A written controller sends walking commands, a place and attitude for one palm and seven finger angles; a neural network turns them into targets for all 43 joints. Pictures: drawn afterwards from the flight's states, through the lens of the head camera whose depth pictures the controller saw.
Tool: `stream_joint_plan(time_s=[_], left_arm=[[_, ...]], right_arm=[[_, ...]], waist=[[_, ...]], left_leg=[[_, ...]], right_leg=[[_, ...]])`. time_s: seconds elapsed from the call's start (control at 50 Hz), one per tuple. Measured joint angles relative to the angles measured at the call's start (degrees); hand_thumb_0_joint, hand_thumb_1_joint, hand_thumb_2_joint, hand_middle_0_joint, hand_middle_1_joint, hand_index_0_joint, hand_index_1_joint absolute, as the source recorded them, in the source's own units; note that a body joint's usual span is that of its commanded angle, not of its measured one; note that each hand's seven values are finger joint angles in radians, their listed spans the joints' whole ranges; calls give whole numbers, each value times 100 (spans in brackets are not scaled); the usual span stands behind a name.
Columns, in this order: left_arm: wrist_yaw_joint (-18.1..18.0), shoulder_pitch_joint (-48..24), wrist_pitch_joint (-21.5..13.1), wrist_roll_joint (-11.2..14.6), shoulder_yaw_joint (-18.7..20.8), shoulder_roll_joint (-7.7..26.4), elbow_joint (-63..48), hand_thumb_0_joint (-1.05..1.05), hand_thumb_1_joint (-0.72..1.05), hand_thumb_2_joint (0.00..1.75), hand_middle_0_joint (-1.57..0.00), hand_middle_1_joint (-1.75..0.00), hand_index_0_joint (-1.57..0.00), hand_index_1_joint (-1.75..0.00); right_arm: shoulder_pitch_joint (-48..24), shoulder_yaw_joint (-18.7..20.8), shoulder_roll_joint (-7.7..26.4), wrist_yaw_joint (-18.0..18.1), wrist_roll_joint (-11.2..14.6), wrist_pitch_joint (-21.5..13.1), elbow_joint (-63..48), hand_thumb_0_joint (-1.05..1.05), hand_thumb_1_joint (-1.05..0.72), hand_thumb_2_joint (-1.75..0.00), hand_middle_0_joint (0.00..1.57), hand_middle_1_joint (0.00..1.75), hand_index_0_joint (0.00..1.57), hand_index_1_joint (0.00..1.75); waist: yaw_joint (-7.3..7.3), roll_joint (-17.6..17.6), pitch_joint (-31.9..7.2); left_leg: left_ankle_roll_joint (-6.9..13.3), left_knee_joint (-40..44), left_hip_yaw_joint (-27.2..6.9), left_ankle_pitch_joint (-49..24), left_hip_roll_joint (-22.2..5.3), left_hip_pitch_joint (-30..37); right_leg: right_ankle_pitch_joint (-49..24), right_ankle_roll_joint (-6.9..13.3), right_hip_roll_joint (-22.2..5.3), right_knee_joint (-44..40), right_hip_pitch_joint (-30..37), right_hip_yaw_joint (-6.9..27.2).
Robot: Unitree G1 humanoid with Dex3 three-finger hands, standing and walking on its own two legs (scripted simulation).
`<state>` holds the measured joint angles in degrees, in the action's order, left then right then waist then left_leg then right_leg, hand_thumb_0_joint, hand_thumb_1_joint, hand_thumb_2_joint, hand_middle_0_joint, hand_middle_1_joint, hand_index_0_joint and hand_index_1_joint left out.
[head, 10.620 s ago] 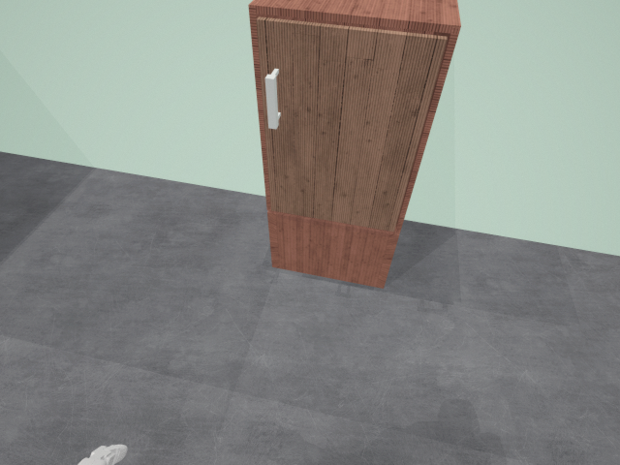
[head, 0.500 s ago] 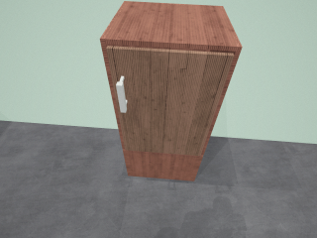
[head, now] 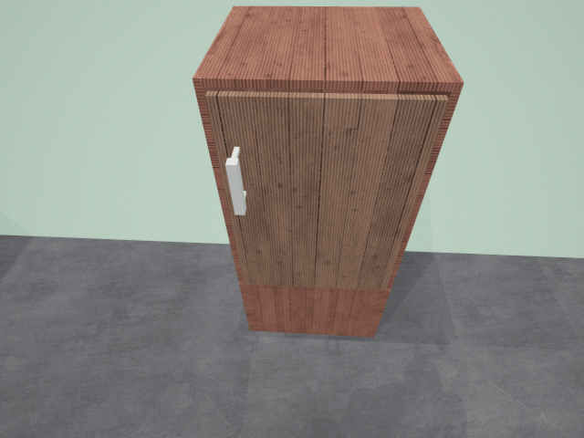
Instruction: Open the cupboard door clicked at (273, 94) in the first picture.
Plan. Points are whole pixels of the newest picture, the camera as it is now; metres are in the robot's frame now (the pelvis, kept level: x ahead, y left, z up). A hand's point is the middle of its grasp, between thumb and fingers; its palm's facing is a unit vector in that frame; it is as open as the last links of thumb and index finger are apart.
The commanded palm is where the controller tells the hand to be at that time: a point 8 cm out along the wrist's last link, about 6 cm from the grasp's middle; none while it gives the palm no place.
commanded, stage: look again from close up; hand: left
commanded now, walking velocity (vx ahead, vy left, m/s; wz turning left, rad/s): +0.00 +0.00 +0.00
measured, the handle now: (238, 181) +0.58 +0.14 +0.01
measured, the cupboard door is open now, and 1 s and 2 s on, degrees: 0 0 0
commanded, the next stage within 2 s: raise the hand with hooked fingers in 0.22 s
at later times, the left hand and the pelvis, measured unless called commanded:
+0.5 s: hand (165, 376) +0.21 +0.19 -0.02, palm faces +0.24 -0.96 -0.11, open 7.6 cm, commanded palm +0.12 +0.24 -0.06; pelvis +0.01 -0.01 -0.01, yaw +2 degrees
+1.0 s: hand (167, 391) +0.19 +0.19 -0.03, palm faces -0.12 -0.99 -0.07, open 10.2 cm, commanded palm +0.16 +0.26 -0.03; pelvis -0.04 -0.04 -0.09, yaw +2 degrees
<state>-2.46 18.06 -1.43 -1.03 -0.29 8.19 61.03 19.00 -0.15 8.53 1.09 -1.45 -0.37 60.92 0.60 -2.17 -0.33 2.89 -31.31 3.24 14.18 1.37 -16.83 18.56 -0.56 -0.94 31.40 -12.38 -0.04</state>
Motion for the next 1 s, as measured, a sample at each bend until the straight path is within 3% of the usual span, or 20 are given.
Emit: stream_joint_plan(time_s=[0.34,0.36,0.38,0.42,0.46,0.54,0.62,0.66,0.7,0.74,0.84,0.9,0.94,1.0], left_arm=[[22,-340,22,-8,-17,294,-51,1,90,90,-20,-30,-20,-30],[36,-70,394,203,149,277,-949,1,90,90,-20,-30,-20,-30],[18,259,502,350,284,281,-2072,1,90,90,-20,-30,-20,-31],[-177,667,157,593,351,327,-3742,2,89,90,-20,-30,-20,-31],[-221,668,-110,819,416,293,-4773,2,87,89,-20,-32,-20,-32],[419,148,-1335,1102,770,224,-5154,1,82,86,-20,-35,-20,-36],[1743,-8,-2668,1449,1102,417,-4828,0,74,83,-21,-40,-20,-41],[2394,73,-2924,1573,1250,520,-4590,0,70,81,-21,-43,-21,-44],[2790,266,-2863,1721,1405,597,-4482,0,65,80,-22,-46,-22,-46],[2954,501,-2753,1899,1580,632,-4541,1,61,78,-22,-48,-22,-49],[2841,648,-3019,2218,1861,680,-5282,2,49,73,-23,-56,-23,-57],[2946,182,-3098,2316,1794,785,-5471,2,42,70,-23,-60,-23,-61],[3122,-225,-2836,2293,1712,933,-5350,1,37,68,-23,-63,-23,-64],[3338,-654,-2026,2202,1610,1193,-5053,1,30,65,-24,-68,-24,-69]], right_arm=[[-637,7,328,-2,64,-98,-26,1,-91,-89,19,30,20,30],[-548,26,333,0,139,-131,-279,1,-91,-89,20,30,20,30],[-404,21,325,68,192,-365,-552,1,-91,-89,20,30,20,30],[-227,29,318,199,263,-909,-881,1,-91,-89,20,30,20,30],[-206,84,362,221,287,-1185,-1259,1,-91,-89,20,30,20,30],[-575,177,465,132,203,-1323,-1917,1,-90,-89,20,30,20,30],[-956,253,422,-38,178,-1332,-2505,1,-90,-89,20,30,20,30],[-1057,283,486,-78,206,-1339,-2781,1,-90,-89,20,30,20,30],[-1090,319,571,-55,223,-1329,-3007,1,-90,-89,20,30,20,30],[-1067,356,650,3,233,-1322,-3146,1,-90,-89,20,30,20,30],[-963,293,701,234,226,-1405,-2965,1,-90,-89,20,30,20,30],[-958,120,649,332,265,-1453,-2721,1,-90,-89,20,30,20,30],[-934,-10,572,373,307,-1432,-2637,1,-90,-89,20,30,20,30],[-791,-150,442,382,361,-1321,-2674,1,-90,-89,20,30,20,30]], waist=[[-55,262,208],[-25,281,201],[-64,347,197],[-117,453,55],[-35,407,-98],[116,147,-460],[50,364,-671],[-5,452,-681],[-80,501,-690],[-173,484,-695],[-390,291,-682],[-395,123,-647],[-331,40,-623],[-153,-40,-577]], left_leg=[[-9,278,83,-10,-14,275],[-19,216,50,15,-14,208],[-32,214,47,14,16,190],[-61,228,51,-5,99,138],[-58,68,-19,32,157,-27],[-101,-725,-119,285,26,-916],[-206,-1797,-95,646,-135,-2091],[-235,-2319,-158,807,-199,-2595],[-317,-2772,-240,986,-251,-3006],[-375,-3145,-353,1126,-303,-3312],[-420,-3768,-669,1344,-378,-3728],[-418,-3932,-776,1366,-389,-3856],[-405,-3928,-771,1329,-399,-3897],[-377,-3738,-670,1225,-409,-3813]], right_leg=[[-56,-43,12,-323,263,89],[-45,-39,13,-289,221,54],[-6,0,-18,-155,140,33],[118,85,-123,175,-60,-49],[271,82,-190,293,-149,-142],[432,55,-82,855,-910,-244],[829,197,39,2001,-2133,-216],[1013,265,94,2509,-2613,-273],[1184,336,139,2920,-2982,-352],[1313,384,191,3216,-3221,-459],[1494,443,294,3595,-3438,-756],[1500,455,320,3676,-3501,-855],[1455,443,328,3666,-3545,-849],[1332,407,325,3514,-3518,-750]])
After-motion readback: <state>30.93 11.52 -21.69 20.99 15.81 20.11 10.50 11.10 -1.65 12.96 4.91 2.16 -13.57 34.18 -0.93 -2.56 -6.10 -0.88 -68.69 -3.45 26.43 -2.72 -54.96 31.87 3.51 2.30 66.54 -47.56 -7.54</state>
